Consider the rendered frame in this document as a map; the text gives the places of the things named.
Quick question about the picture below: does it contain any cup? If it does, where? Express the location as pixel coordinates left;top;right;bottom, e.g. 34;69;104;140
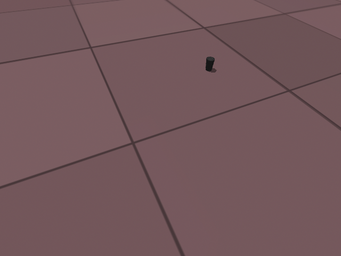
206;57;215;71

